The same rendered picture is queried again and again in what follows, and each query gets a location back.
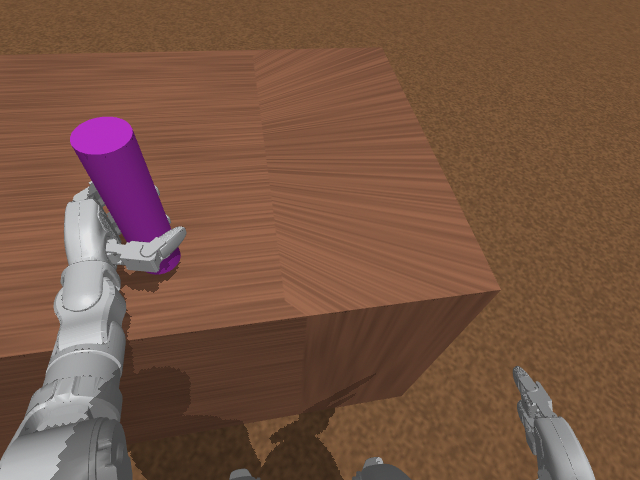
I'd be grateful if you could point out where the can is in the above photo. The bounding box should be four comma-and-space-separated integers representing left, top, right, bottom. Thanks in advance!
70, 117, 181, 275

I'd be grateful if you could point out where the left robot hand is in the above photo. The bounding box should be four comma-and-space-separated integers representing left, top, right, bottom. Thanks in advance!
64, 181, 186, 273

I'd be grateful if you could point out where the right robot hand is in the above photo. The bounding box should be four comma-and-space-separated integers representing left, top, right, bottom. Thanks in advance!
513, 366, 596, 480

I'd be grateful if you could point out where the left robot arm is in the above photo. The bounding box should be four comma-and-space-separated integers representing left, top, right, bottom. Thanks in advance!
0, 260, 133, 480

